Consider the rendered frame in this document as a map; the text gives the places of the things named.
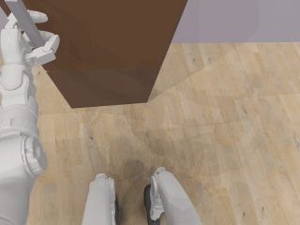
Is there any robot left hand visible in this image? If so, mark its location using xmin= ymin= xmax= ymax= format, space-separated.
xmin=0 ymin=9 xmax=60 ymax=71

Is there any robot left forearm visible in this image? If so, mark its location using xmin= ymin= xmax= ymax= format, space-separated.
xmin=0 ymin=64 xmax=39 ymax=142

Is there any robot right foot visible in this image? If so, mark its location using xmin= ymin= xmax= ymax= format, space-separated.
xmin=143 ymin=184 xmax=160 ymax=225

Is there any robot left upper arm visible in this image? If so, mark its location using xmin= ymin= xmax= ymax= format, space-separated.
xmin=0 ymin=135 xmax=48 ymax=225

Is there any cupboard door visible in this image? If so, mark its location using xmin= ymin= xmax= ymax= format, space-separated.
xmin=2 ymin=0 xmax=184 ymax=72

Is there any right robot shin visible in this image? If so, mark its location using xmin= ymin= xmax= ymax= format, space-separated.
xmin=150 ymin=167 xmax=166 ymax=220

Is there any handle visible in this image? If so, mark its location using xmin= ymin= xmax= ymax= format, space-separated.
xmin=5 ymin=0 xmax=47 ymax=49

